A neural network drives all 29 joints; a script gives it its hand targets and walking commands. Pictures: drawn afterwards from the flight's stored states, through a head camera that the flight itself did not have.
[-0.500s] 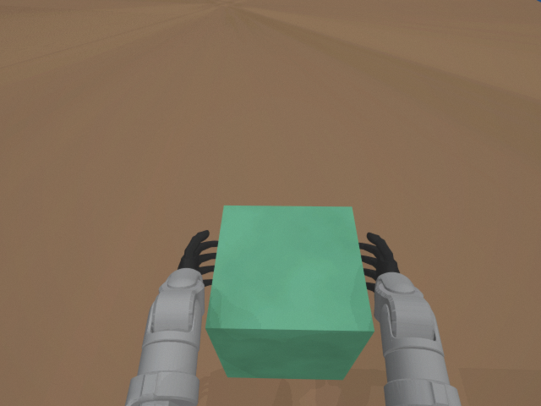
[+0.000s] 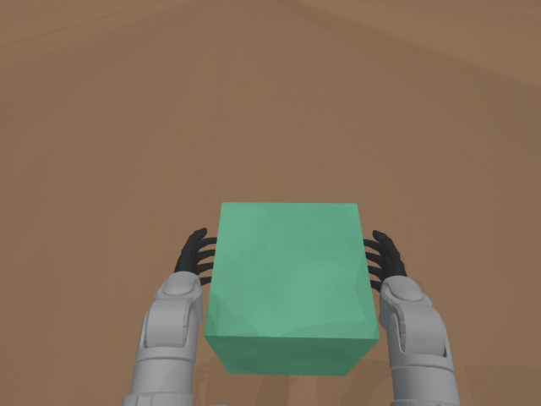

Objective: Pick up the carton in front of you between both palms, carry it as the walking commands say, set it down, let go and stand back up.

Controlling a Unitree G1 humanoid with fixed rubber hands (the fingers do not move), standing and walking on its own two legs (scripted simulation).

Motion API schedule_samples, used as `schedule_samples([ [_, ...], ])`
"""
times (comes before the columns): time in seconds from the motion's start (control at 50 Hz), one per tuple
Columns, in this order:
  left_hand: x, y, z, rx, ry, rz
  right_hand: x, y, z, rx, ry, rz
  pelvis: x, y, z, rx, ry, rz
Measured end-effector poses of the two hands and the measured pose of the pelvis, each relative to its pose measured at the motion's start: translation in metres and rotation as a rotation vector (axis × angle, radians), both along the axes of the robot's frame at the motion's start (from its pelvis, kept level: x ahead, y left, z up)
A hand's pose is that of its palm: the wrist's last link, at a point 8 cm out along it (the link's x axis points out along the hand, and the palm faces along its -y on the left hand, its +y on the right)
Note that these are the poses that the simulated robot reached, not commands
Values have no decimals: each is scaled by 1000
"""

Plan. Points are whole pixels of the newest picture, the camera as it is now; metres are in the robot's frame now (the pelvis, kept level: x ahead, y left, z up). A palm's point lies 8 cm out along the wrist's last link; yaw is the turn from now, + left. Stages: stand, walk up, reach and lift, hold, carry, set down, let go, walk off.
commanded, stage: carry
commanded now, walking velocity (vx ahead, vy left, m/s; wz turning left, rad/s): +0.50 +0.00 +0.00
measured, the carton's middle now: (287, 295) +0.29 +0.00 -0.05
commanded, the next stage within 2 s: none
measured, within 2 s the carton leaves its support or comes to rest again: neither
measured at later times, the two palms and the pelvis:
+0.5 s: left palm (210, 167) +0.52 +0.16 +0.02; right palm (363, 177) +0.51 -0.14 +0.02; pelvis +0.23 +0.03 -0.02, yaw -3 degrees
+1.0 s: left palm (202, 145) +0.59 +0.19 +0.02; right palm (344, 148) +0.59 -0.11 +0.03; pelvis +0.31 +0.04 -0.01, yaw -1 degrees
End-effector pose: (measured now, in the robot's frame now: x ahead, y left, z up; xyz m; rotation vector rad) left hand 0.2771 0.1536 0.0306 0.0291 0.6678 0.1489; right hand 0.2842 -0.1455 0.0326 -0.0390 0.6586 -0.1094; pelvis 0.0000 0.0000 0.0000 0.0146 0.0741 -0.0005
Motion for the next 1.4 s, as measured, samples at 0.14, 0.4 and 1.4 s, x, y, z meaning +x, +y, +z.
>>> schedule_samples([
  [0.14, 83, 20, -6, -7, -28, -42, 71, 20, -4, -23, -27, -30, 78, 29, -14, -21, -15, -28],
  [0.4, 201, 18, -20, -16, 21, -94, 170, 19, -16, -18, 25, -98, 186, 44, -2, -32, 3, -64],
  [1.4, 284, 53, -23, 0, 5, -11, 280, 53, -23, -11, 8, -9, 283, 54, -23, -44, -23, 4],
])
